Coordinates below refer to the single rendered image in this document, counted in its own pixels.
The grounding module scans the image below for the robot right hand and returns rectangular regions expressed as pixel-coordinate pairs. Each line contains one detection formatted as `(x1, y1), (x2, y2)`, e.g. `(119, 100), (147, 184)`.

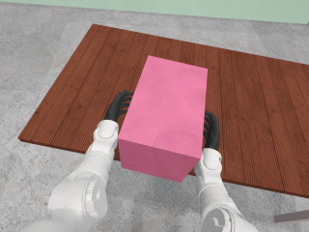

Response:
(203, 110), (220, 152)

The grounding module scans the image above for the robot left upper arm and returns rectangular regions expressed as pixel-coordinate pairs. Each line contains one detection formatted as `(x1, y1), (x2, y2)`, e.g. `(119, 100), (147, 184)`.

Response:
(17, 178), (108, 232)

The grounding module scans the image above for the carton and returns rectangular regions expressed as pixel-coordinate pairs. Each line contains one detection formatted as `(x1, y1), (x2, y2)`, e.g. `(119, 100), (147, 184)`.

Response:
(117, 55), (208, 183)

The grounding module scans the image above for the robot left forearm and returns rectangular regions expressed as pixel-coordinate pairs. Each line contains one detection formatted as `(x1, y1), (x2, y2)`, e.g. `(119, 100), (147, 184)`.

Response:
(48, 120), (119, 216)

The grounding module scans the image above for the robot right upper arm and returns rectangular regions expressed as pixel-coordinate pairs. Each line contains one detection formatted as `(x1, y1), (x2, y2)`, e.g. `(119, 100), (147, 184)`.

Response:
(201, 208), (259, 232)

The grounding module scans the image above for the table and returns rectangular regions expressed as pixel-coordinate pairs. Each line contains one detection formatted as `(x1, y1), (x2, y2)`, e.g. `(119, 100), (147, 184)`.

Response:
(18, 23), (309, 224)

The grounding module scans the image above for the robot left hand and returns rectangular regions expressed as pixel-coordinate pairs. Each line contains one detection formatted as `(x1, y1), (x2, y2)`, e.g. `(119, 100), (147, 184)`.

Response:
(103, 90), (134, 123)

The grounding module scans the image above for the robot right forearm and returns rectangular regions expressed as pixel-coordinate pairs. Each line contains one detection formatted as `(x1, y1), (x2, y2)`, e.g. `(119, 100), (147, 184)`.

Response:
(194, 148), (248, 222)

